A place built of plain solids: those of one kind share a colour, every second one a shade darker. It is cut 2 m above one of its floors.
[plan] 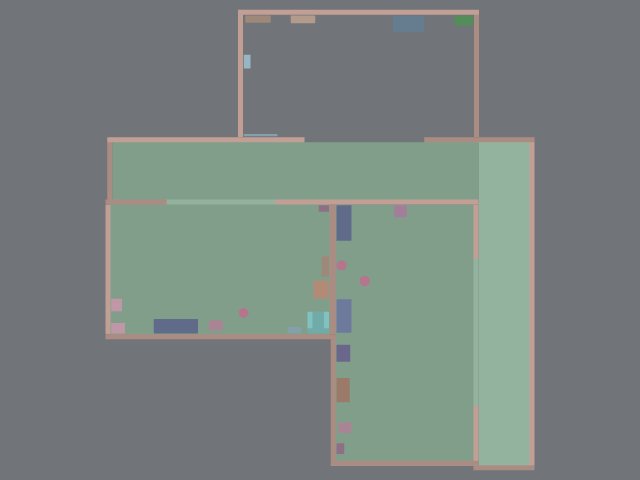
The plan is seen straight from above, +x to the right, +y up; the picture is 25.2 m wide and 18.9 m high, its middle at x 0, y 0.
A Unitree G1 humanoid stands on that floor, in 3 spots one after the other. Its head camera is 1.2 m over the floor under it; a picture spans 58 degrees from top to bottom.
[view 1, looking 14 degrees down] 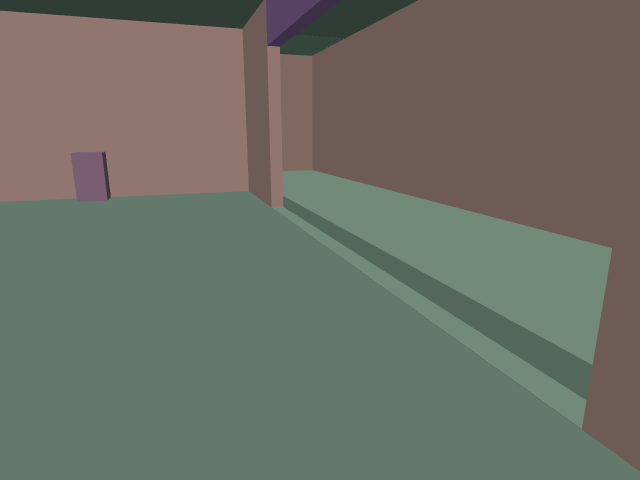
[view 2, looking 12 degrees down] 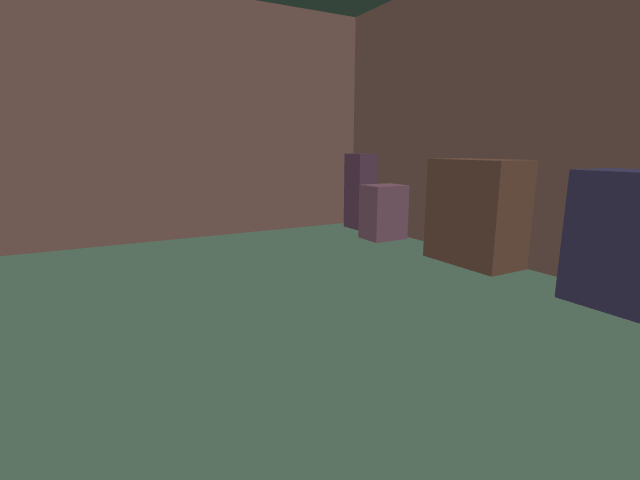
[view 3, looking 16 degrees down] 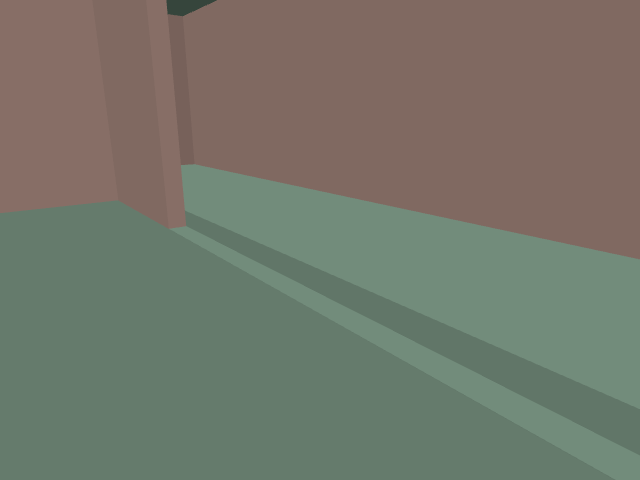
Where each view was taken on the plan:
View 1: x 4.51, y -7.64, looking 71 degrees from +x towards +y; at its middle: floor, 4.96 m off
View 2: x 4.51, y -2.77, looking -119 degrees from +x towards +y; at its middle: floor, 5.77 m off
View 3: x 4.51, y -5.42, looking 52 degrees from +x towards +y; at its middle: floor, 3.71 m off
